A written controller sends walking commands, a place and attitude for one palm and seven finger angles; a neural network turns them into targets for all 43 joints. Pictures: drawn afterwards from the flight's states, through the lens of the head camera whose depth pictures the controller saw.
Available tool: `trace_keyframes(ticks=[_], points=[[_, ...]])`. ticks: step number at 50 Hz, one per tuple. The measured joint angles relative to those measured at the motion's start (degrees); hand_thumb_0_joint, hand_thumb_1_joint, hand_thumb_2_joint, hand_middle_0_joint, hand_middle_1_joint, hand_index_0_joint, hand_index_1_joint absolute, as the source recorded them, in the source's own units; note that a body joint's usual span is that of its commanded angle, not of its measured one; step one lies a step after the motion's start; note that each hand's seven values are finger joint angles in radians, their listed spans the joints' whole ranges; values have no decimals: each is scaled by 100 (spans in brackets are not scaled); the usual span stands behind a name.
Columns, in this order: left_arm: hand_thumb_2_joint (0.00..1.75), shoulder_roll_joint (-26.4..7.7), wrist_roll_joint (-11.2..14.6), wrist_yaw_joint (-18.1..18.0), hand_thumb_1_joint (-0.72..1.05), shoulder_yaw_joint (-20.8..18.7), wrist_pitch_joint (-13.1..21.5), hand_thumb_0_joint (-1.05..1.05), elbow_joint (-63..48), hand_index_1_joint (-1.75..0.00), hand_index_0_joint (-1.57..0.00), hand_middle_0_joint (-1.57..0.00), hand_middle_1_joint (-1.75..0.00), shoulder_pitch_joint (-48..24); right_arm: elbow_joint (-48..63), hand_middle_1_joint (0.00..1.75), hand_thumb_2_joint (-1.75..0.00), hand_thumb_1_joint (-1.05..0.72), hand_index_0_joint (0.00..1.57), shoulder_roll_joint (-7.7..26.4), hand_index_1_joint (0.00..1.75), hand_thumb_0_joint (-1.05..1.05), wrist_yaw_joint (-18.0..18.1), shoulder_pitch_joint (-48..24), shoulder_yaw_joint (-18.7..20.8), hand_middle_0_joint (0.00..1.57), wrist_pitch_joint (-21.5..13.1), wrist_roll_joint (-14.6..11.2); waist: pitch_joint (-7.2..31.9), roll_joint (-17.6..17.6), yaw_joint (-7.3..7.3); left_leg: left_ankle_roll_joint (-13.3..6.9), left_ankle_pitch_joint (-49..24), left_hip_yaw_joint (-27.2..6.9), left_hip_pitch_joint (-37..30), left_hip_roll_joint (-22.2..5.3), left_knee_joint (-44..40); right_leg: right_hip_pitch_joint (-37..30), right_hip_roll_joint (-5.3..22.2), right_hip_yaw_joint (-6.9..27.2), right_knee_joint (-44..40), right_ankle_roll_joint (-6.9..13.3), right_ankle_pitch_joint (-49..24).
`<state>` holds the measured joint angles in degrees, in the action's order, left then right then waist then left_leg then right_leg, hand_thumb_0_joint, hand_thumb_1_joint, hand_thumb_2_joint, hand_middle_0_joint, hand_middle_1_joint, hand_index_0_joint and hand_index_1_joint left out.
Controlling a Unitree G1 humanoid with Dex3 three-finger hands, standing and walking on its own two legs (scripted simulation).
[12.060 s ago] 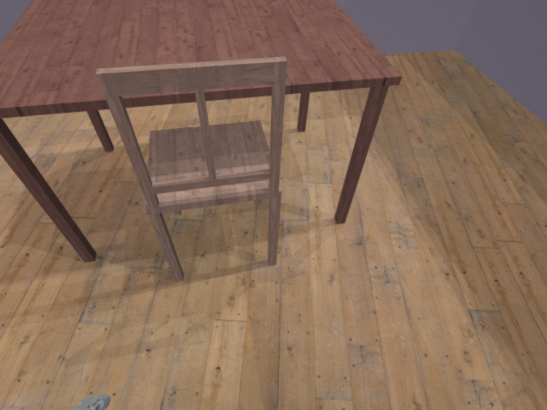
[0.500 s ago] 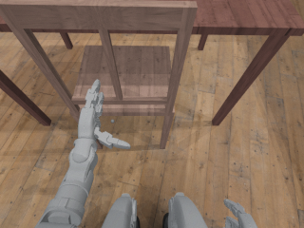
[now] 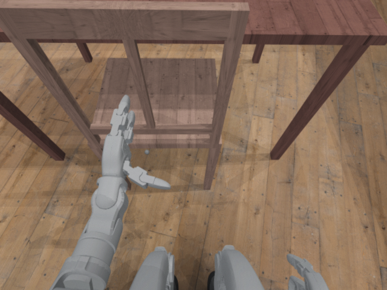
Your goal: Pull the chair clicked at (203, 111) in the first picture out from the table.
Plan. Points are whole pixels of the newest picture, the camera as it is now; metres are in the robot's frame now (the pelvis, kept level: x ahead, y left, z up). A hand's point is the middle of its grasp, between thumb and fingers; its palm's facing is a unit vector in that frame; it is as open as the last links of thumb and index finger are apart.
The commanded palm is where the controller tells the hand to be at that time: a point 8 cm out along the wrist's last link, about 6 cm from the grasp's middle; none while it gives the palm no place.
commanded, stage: aim the fingers beside a spindle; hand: left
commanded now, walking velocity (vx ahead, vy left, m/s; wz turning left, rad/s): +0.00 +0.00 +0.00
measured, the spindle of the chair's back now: (142, 91) +0.53 +0.12 +0.04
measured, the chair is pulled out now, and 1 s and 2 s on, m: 0.00 0.00 0.00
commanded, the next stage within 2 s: push the fingers through the gap in 1.20 s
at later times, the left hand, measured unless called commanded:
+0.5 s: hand (150, 152) +0.39 +0.09 +0.01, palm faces -0.04 -1.00 -0.03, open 17.0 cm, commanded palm +0.36 +0.16 +0.02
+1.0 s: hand (144, 149) +0.39 +0.11 +0.02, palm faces -0.02 -1.00 -0.03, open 16.9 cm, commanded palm +0.36 +0.16 +0.02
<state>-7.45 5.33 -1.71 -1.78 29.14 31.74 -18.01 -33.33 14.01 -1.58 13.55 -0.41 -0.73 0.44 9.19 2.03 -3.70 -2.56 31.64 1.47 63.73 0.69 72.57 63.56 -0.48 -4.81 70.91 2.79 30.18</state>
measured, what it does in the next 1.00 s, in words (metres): stands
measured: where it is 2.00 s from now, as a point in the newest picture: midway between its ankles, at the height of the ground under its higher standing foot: outside the picture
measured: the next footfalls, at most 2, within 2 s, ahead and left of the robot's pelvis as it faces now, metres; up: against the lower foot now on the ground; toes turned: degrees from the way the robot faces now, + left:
none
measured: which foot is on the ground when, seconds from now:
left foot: down 0.00-1.00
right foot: down 0.00-1.00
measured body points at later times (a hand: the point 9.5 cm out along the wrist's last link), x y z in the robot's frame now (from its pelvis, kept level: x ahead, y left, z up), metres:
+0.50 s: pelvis +0.00 -0.01 +0.00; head +0.11 +0.00 +0.43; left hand +0.39 +0.15 +0.02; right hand +0.13 -0.26 -0.12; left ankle +0.02 +0.09 -0.62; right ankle +0.03 -0.10 -0.62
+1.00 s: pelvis +0.00 +0.00 +0.00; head +0.12 +0.01 +0.43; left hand +0.38 +0.16 +0.03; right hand +0.12 -0.25 -0.12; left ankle +0.02 +0.09 -0.62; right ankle +0.03 -0.10 -0.62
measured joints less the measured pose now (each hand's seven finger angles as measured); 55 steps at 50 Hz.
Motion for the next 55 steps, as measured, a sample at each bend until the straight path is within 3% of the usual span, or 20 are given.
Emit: trace_keyframes(ticks=[5, 10, 15, 22, 28, 33, 42, 49, 55], points=[[30, -21, -123, -89, -50, -137, -104, -1, 354, -8, -6, -6, -8, -311, 17, 30, -90, -90, 21, -23, 30, 1, -38, -72, -20, 20, 68, 12, 35, -22, -56, 10, 9, 19, 39, -7, 30, 59, -6, 17, 54, 17, 14], [30, -49, -6, -22, -50, -286, -235, -1, 232, -8, -6, -6, -8, -40, 155, 30, -90, -90, 21, -50, 30, 1, -62, -21, -17, 20, 115, -1, 29, -42, -60, 23, -2, 67, -6, -35, -30, 54, -36, 68, 25, 29, -7], [30, -75, 61, 5, -50, -173, -52, -2, -135, -8, -6, -6, -8, 315, 126, 30, -90, -90, 21, -34, 30, 1, -33, 40, -8, 20, 60, -14, -4, -28, 25, 37, -16, 28, -118, -28, -89, -78, -33, 33, -45, 38, -10], [30, -70, -15, 59, -50, -12, -29, -1, 308, -8, -6, -6, -8, -192, -23, 30, -90, -90, 21, 8, 30, 1, -1, -95, -31, 20, 3, -23, -1, -34, -1, 54, -20, -80, 27, 3, 36, 4, 1, -78, 35, 61, 9], [30, -71, -24, 27, -50, -291, -163, -2, 323, -8, -6, -6, -8, -225, 109, 30, -90, -90, 21, -22, 30, 1, 0, -124, -12, 20, 29, 9, -7, -57, -114, 49, -4, -3, 111, -41, 72, 136, -39, -4, 91, 59, -7], [30, -184, 50, 27, -50, -434, -73, -2, 96, -8, -6, -6, -8, 8, 111, 30, -90, -90, 20, -29, 30, 1, -16, -6, -16, 20, 42, 3, -4, -41, -48, 38, -7, 44, -6, -48, -11, 45, -51, 48, 29, 42, -15], [30, -123, 205, 323, -50, -101, -132, -1, 300, -8, -5, -5, -8, 2, -15, 30, -90, -90, 21, 8, 30, 1, 7, 35, -50, 20, -6, -60, 26, -26, 7, 19, -26, -52, -17, -1, -24, -39, -10, -43, -45, 22, -21], [30, -48, -41, 5, -50, -209, -26, -2, 104, -8, -6, -6, -8, -96, 65, 30, -90, -90, 21, -7, 30, 1, 9, -91, 4, 20, -42, 27, -9, -35, -106, -8, 20, 3, 99, -18, 92, 96, -21, 8, 66, -6, -4], [30, -181, -8, -31, -50, -324, -130, -1, 280, -8, -6, -6, -8, -220, 71, 30, -90, -90, 20, -25, 30, 1, -53, -34, -33, 20, 72, 1, 28, -13, -47, -32, 8, 47, 26, -11, 25, 42, -18, 54, 20, -30, -16]])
